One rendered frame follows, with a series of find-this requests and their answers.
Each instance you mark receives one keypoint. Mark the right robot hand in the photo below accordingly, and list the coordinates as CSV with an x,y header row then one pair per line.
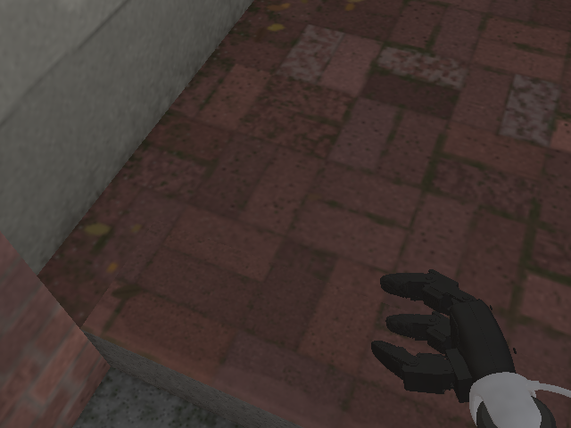
x,y
472,341

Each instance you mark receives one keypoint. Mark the robot right forearm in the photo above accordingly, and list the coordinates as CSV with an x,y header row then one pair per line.
x,y
502,400

